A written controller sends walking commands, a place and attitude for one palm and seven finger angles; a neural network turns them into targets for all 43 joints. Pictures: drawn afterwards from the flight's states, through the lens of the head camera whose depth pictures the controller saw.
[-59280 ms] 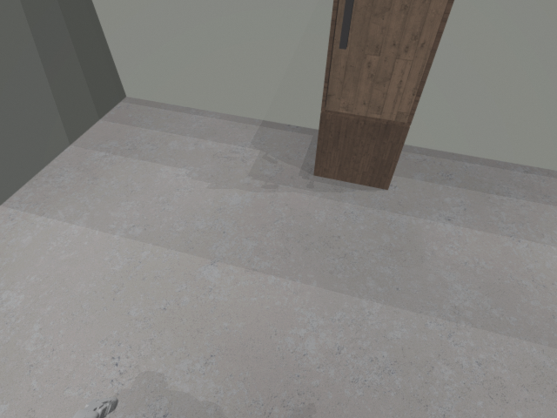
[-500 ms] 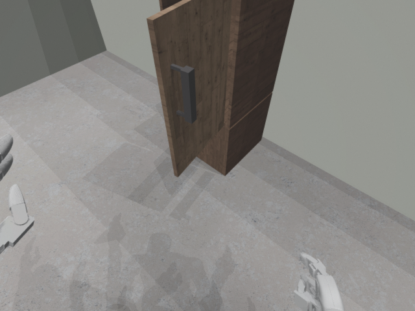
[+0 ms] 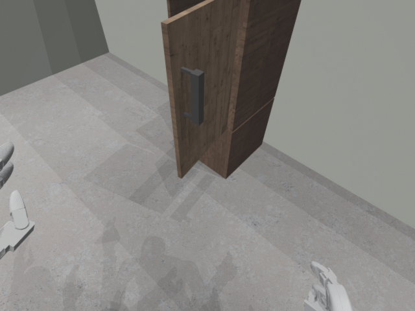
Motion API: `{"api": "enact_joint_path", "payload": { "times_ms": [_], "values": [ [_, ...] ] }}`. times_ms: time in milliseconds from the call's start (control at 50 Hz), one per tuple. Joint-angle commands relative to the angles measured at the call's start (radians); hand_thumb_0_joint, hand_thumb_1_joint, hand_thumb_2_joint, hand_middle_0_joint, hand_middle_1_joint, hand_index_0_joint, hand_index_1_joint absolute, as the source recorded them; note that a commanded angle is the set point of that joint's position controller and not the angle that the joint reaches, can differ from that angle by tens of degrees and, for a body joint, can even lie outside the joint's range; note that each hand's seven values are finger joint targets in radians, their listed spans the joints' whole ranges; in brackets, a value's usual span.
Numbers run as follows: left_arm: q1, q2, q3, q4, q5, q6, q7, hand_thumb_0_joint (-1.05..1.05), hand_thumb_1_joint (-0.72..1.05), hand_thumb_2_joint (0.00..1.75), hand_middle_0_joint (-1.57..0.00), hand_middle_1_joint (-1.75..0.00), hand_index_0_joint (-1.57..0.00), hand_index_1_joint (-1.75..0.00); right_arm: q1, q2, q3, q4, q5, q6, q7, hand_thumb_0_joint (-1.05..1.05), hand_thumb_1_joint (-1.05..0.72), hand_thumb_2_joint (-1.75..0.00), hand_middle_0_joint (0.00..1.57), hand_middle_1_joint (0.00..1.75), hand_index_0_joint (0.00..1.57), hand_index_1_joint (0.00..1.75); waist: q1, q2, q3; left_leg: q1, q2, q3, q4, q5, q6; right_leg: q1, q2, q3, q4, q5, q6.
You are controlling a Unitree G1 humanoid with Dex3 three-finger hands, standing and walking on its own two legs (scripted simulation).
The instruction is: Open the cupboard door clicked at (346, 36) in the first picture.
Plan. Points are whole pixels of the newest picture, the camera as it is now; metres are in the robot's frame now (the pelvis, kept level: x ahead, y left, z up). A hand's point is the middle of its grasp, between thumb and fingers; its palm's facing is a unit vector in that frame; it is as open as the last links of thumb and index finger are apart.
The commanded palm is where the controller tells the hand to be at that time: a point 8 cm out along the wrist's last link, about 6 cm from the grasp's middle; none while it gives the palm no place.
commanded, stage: let the arm hang, fingers relaxed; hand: left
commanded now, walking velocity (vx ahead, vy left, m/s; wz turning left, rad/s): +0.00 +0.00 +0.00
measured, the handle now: (191, 96) +0.67 +0.09 +0.03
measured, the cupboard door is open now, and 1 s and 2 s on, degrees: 98 98 98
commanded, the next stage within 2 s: look to check the result in 1.20 s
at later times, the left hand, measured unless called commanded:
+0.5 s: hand out of the picture +0.00 +0.16 -0.18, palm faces +0.04 -0.98 -0.18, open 7.0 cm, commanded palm none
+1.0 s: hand out of the picture +0.00 +0.13 -0.18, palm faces +0.06 -0.98 -0.18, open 7.3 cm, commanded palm none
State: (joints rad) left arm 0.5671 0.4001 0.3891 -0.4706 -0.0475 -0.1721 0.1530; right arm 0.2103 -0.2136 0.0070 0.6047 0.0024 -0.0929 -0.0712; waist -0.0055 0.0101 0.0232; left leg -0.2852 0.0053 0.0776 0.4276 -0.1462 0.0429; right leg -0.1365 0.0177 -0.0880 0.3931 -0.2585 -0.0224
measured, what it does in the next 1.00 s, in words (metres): stands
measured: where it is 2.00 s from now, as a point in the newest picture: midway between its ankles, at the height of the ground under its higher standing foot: outside the picture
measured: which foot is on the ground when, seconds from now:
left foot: down 0.00-1.00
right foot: down 0.00-1.00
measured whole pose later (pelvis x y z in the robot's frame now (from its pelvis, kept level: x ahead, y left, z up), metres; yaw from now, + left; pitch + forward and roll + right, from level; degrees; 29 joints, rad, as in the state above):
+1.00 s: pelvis +0.01 -0.03 +0.00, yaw +1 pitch -2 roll +0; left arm 0.29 0.10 0.00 1.14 0.00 -0.01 0.04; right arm 0.28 -0.12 0.01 1.16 -0.02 0.02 -0.03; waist -0.01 0.02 0.05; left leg -0.23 0.00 0.05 0.43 -0.16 0.01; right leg -0.09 0.02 -0.11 0.43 -0.31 -0.06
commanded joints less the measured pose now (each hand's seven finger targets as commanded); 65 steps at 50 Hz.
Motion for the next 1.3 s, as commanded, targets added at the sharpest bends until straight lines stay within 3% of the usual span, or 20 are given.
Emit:
{"api": "enact_joint_path", "payload": {
  "times_ms": [0, 60, 80, 100, 140, 180, 200, 240, 280, 320, 380, 400, 440, 480, 540, 680, 780, 900, 1040, 1280],
  "values": [
    [-0.027, 0.185, 0.132, -0.216, -0.002, -0.061, 0.022, 0.00, 0.90, 0.90, -0.20, -0.30, -0.20, -0.30, -0.096, -0.122, -0.042, -0.149, 0.001, -0.057, -0.014, 0.00, -0.90, -0.90, 0.20, 0.30, 0.20, 0.30, 0.010, 0.090, -0.108, 0.088, 0.101, -0.147, -0.111, -0.015, -0.031, -0.023, -0.056, 0.084, -0.069, 0.056, 0.019],
    [-0.037, 0.167, 0.116, -0.216, -0.001, -0.059, 0.021, 0.00, 0.90, 0.90, -0.20, -0.30, -0.20, -0.30, -0.090, -0.122, -0.040, -0.149, 0.002, -0.056, -0.014, 0.00, -0.90, -0.90, 0.20, 0.30, 0.20, 0.30, 0.010, 0.090, -0.106, 0.089, 0.101, -0.144, -0.112, -0.006, -0.031, -0.022, -0.051, 0.083, -0.067, 0.062, 0.021],
    [-0.111, -0.006, -0.282, 0.604, 0.085, 0.074, -0.118, 0.00, 0.90, 0.90, -0.20, -0.30, -0.20, -0.30, -0.133, -0.308, -0.080, 0.115, 0.002, -0.099, 0.080, 0.00, -0.90, -0.90, 0.20, 0.30, 0.20, 0.30, -0.035, 0.089, -0.014, -0.044, 0.142, -0.190, 0.051, 0.189, -0.003, -0.141, -0.116, 0.038, 0.091, 0.131, -0.002],
    [-0.116, -0.022, -0.270, 0.637, 0.075, 0.148, -0.136, 0.00, 0.90, 0.90, -0.20, -0.30, -0.20, -0.30, -0.037, -0.247, -0.084, 0.124, 0.006, -0.031, 0.077, 0.00, -0.90, -0.90, 0.20, 0.30, 0.20, 0.30, -0.021, 0.054, -0.100, 0.055, 0.138, -0.144, 0.055, 0.296, -0.015, -0.141, -0.118, 0.102, 0.051, 0.116, -0.005],
    [-0.135, -0.038, -0.279, 0.665, 0.073, 0.167, -0.143, 0.00, 0.90, 0.90, -0.20, -0.30, -0.20, -0.30, -0.028, -0.232, -0.068, 0.111, -0.006, 0.002, 0.073, 0.00, -0.90, -0.90, 0.20, 0.30, 0.20, 0.30, -0.012, 0.042, -0.117, -0.005, 0.171, -0.185, 0.031, 0.160, 0.021, -0.137, -0.096, 0.078, 0.113, -0.022, -0.009],
    [-0.182, -0.012, -0.290, 0.770, 0.082, 0.161, -0.146, 0.00, 0.90, 0.90, -0.20, -0.30, -0.20, -0.30, -0.053, -0.236, -0.051, 0.121, -0.017, 0.025, 0.074, 0.00, -0.90, -0.90, 0.20, 0.30, 0.20, 0.30, 0.002, -0.092, -0.087, -0.066, 0.155, -0.213, -0.003, 0.044, 0.037, -0.087, -0.090, 0.091, 0.102, -0.026, -0.019],
    [-0.212, -0.002, -0.298, 0.825, 0.085, 0.159, -0.147, 0.00, 0.90, 0.90, -0.20, -0.30, -0.20, -0.30, -0.060, -0.228, -0.048, 0.131, -0.020, 0.034, 0.076, 0.00, -0.90, -0.90, 0.20, 0.30, 0.20, 0.30, 0.003, -0.180, -0.073, -0.052, 0.140, -0.205, 0.004, 0.010, 0.025, -0.104, -0.108, 0.110, 0.059, -0.033, -0.028],
    [-0.269, -0.004, -0.313, 0.945, 0.082, 0.160, -0.145, 0.00, 0.90, 0.90, -0.20, -0.30, -0.20, -0.30, -0.046, -0.201, -0.039, 0.167, -0.025, 0.056, 0.078, 0.00, -0.90, -0.90, 0.20, 0.30, 0.20, 0.30, -0.012, -0.253, -0.055, 0.006, 0.089, -0.168, 0.058, 0.003, 0.009, -0.165, -0.164, 0.157, 0.001, -0.046, -0.057],
    [-0.304, -0.022, -0.337, 1.055, 0.073, 0.170, -0.139, 0.00, 0.90, 0.90, -0.20, -0.30, -0.20, -0.30, -0.031, -0.155, -0.026, 0.206, -0.030, 0.081, 0.079, 0.00, -0.90, -0.90, 0.20, 0.30, 0.20, 0.30, -0.023, -0.206, -0.026, 0.062, 0.060, -0.125, 0.091, 0.019, -0.009, -0.219, -0.192, 0.168, -0.029, -0.055, -0.072],
    [-0.308, -0.036, -0.353, 1.151, 0.065, 0.175, -0.132, 0.00, 0.90, 0.90, -0.20, -0.30, -0.20, -0.30, -0.014, -0.129, -0.012, 0.247, -0.033, 0.095, 0.079, 0.00, -0.90, -0.90, 0.20, 0.30, 0.20, 0.30, -0.024, -0.041, -0.011, 0.070, 0.065, -0.128, 0.059, 0.035, -0.014, -0.207, -0.176, 0.153, -0.020, -0.082, -0.065],
    [-0.249, -0.052, -0.360, 1.295, 0.057, 0.167, -0.128, 0.00, 0.90, 0.90, -0.20, -0.30, -0.20, -0.30, -0.014, -0.109, -0.004, 0.307, -0.030, 0.094, 0.068, 0.00, -0.90, -0.90, 0.20, 0.30, 0.20, 0.30, 0.002, 0.151, -0.021, 0.022, 0.089, -0.164, -0.024, 0.043, -0.006, -0.079, -0.138, 0.139, -0.002, -0.006, -0.040],
    [-0.236, -0.048, -0.359, 1.332, 0.057, 0.165, -0.126, 0.00, 0.90, 0.90, -0.20, -0.30, -0.20, -0.30, -0.004, -0.111, -0.003, 0.322, -0.027, 0.095, 0.064, 0.00, -0.90, -0.90, 0.20, 0.30, 0.20, 0.30, 0.008, 0.145, -0.027, 0.014, 0.091, -0.168, -0.024, 0.055, -0.007, -0.043, -0.135, 0.131, -0.010, 0.014, -0.037],
    [-0.214, -0.075, -0.351, 1.397, 0.054, 0.165, -0.124, 0.00, 0.90, 0.90, -0.20, -0.30, -0.20, -0.30, 0.017, -0.082, -0.006, 0.358, -0.028, 0.100, 0.057, 0.00, -0.90, -0.90, 0.20, 0.30, 0.20, 0.30, 0.010, 0.198, -0.036, 0.009, 0.091, -0.165, -0.036, 0.008, -0.010, -0.011, -0.142, 0.130, -0.031, 0.015, -0.046],
    [-0.212, -0.081, -0.357, 1.445, 0.049, 0.163, -0.126, 0.00, 0.90, 0.90, -0.20, -0.30, -0.20, -0.30, 0.044, -0.074, -0.007, 0.391, -0.026, 0.106, 0.053, 0.00, -0.90, -0.90, 0.20, 0.30, 0.20, 0.30, 0.005, 0.164, -0.035, 0.025, 0.087, -0.157, -0.032, -0.014, -0.017, -0.014, -0.150, 0.134, -0.057, -0.002, -0.052],
    [-0.221, -0.105, -0.366, 1.500, 0.050, 0.161, -0.124, 0.00, 0.90, 0.90, -0.20, -0.30, -0.20, -0.30, 0.094, -0.063, -0.011, 0.435, -0.022, 0.112, 0.048, 0.00, -0.90, -0.90, 0.20, 0.30, 0.20, 0.30, -0.008, 0.023, 0.012, 0.065, 0.089, -0.143, -0.022, -0.006, -0.020, -0.068, -0.156, 0.125, -0.099, -0.036, -0.053],
    [-0.192, -0.147, -0.373, 1.580, 0.048, 0.161, -0.114, 0.00, 0.90, 0.90, -0.20, -0.30, -0.20, -0.30, 0.145, -0.030, -0.009, 0.503, -0.021, 0.112, 0.041, 0.00, -0.90, -0.90, 0.20, 0.30, 0.20, 0.30, -0.009, -0.050, 0.063, 0.086, 0.094, -0.125, -0.040, 0.023, -0.017, -0.088, -0.147, 0.111, -0.115, -0.037, -0.044],
    [-0.179, -0.164, -0.373, 1.599, 0.049, 0.162, -0.110, 0.00, 0.90, 0.90, -0.20, -0.30, -0.20, -0.30, 0.149, -0.006, -0.006, 0.528, -0.023, 0.112, 0.040, 0.00, -0.90, -0.90, 0.20, 0.30, 0.20, 0.30, -0.007, -0.034, 0.099, 0.078, 0.092, -0.123, -0.055, 0.011, -0.016, -0.103, -0.141, 0.109, -0.111, -0.048, -0.040],
    [-0.168, -0.181, -0.372, 1.605, 0.051, 0.158, -0.105, 0.00, 0.90, 0.90, -0.20, -0.30, -0.20, -0.30, 0.140, 0.008, -0.007, 0.539, -0.022, 0.106, 0.038, 0.00, -0.90, -0.90, 0.20, 0.30, 0.20, 0.30, -0.002, -0.033, 0.094, 0.087, 0.094, -0.121, -0.058, 0.046, -0.016, -0.085, -0.136, 0.104, -0.099, 0.007, -0.033],
    [-0.171, -0.188, -0.367, 1.609, 0.050, 0.154, -0.105, 0.00, 0.90, 0.90, -0.20, -0.30, -0.20, -0.30, 0.133, 0.019, -0.007, 0.544, -0.024, 0.098, 0.033, 0.00, -0.90, -0.90, 0.20, 0.30, 0.20, 0.30, 0.001, 0.013, 0.075, 0.090, 0.095, -0.119, -0.063, 0.091, -0.015, -0.040, -0.138, 0.103, -0.090, 0.083, -0.029],
    [-0.163, -0.184, -0.365, 1.611, 0.051, 0.149, -0.104, 0.00, 0.90, 0.90, -0.20, -0.30, -0.20, -0.30, 0.124, 0.004, -0.010, 0.542, -0.022, 0.096, 0.028, 0.00, -0.90, -0.90, 0.20, 0.30, 0.20, 0.30, 0.000, -0.010, 0.052, 0.128, 0.098, -0.104, -0.050, 0.132, -0.017, -0.007, -0.144, 0.101, -0.095, 0.216, -0.017]
  ]
}}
